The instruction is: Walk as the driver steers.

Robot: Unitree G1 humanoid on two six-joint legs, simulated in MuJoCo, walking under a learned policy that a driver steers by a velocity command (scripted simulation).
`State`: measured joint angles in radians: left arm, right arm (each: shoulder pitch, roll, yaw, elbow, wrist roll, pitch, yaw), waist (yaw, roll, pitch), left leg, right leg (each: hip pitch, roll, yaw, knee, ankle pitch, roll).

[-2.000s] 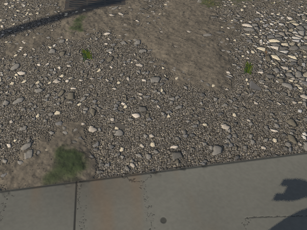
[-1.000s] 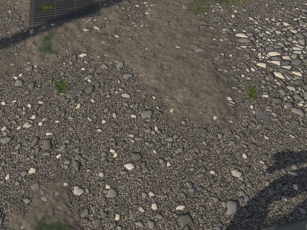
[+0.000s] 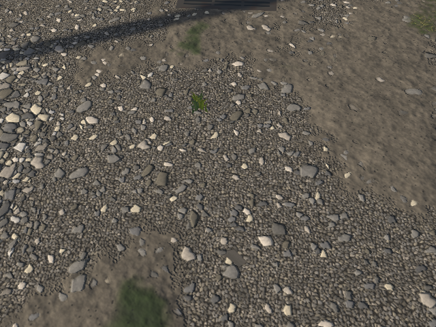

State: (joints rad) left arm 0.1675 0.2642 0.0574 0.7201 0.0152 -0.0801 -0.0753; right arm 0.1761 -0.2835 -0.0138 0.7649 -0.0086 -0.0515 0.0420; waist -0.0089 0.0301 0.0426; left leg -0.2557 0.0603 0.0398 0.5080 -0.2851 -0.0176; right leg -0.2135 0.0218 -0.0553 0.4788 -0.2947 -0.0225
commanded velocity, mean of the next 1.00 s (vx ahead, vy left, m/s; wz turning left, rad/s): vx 0.16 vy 0.00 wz -0.28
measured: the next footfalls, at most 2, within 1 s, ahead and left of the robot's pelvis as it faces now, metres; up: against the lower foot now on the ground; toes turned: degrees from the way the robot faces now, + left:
left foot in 0.60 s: +0.08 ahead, +0.11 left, +0.00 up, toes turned -18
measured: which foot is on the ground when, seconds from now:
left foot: down 0.00-0.18, up 0.20-0.58, down 0.60-1.00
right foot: down 0.00-0.62, up 0.64-1.00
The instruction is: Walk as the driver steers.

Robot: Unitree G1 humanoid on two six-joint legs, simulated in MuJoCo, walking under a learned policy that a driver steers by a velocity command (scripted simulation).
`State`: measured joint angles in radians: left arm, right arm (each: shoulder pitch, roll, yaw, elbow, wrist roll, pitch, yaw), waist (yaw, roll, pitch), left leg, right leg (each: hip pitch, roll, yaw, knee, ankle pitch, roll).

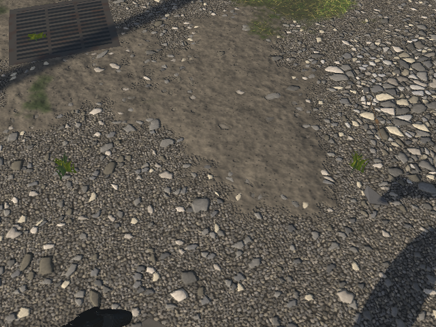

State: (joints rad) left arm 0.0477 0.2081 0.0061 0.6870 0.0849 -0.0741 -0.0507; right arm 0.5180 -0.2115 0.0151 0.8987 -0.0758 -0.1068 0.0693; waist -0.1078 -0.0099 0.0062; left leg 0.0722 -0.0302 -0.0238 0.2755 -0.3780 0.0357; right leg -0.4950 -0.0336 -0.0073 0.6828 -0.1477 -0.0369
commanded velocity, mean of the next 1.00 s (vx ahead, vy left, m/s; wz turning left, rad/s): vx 0.49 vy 0.00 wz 0.22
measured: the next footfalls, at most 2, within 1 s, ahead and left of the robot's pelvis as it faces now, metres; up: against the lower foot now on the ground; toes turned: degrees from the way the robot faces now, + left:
right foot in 0.02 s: +0.11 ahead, -0.12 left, +0.00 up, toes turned -1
left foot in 0.50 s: +0.42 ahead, +0.15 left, -0.11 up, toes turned +18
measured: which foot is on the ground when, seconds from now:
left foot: down 0.00-0.04, up 0.06-0.48, down 0.50-1.00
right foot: up 0.00-0.00, down 0.02-0.52, up 0.54-1.00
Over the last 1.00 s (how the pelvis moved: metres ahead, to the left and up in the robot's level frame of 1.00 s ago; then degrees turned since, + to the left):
0.15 -0.03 0.00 -17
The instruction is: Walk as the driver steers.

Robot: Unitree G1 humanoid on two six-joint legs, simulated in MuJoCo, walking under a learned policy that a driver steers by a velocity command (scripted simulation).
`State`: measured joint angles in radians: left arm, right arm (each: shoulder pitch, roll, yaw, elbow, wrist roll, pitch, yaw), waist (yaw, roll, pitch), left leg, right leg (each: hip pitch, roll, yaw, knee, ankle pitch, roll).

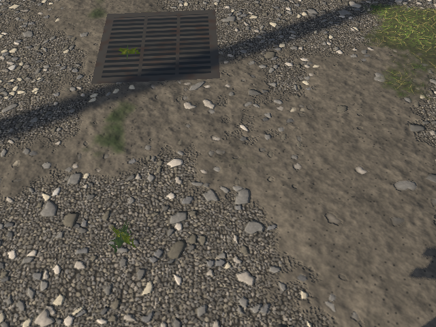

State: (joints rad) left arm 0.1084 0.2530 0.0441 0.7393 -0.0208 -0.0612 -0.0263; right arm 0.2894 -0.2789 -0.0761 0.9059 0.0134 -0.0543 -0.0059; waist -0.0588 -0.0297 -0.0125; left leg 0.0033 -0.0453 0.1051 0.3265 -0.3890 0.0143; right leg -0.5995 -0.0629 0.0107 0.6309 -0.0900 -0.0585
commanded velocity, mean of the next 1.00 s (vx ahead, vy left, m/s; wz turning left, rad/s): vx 0.50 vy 0.00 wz -0.01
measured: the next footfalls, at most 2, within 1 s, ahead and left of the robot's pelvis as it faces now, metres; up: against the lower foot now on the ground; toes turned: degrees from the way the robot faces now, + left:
right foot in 0.04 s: +0.17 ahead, -0.12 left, +0.00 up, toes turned -3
left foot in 0.54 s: +0.50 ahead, +0.02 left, +0.00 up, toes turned -12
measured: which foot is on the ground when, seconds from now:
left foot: down 0.00-0.06, up 0.08-0.52, down 0.54-1.00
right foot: up 0.00-0.02, down 0.04-0.54, up 0.56-1.00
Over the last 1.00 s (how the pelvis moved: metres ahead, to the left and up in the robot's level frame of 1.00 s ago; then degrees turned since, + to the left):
0.54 0.07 -0.12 12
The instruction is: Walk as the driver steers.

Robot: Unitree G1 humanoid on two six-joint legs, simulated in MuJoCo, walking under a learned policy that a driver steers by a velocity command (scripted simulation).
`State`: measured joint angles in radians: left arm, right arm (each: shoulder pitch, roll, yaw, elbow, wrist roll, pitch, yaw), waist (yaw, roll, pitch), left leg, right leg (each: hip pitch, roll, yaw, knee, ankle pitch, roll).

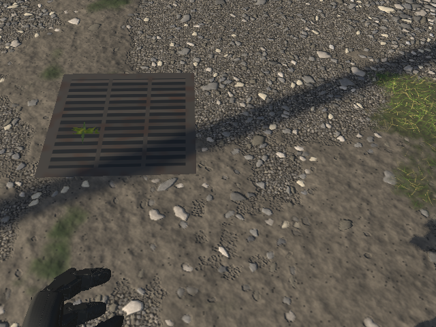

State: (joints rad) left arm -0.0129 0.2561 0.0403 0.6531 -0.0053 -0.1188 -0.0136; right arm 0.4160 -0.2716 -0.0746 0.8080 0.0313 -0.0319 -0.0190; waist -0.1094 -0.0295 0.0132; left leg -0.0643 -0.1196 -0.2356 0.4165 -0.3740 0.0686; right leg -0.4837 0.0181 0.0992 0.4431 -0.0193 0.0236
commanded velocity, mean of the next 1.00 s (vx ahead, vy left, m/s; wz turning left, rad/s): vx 0.12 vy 0.00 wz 0.03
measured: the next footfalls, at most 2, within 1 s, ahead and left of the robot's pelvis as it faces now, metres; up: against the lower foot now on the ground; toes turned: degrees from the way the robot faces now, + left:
right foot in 0.02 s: +0.20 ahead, -0.12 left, +0.00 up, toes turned -3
left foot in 0.44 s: +0.23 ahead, +0.14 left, +0.00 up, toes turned +9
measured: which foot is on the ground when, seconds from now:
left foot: down 0.00-0.04, up 0.06-0.42, down 0.44-0.92, up 0.94-1.00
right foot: up 0.00-0.00, down 0.02-1.00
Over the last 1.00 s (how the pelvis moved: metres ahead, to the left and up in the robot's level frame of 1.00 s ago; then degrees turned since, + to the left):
0.57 -0.08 0.01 2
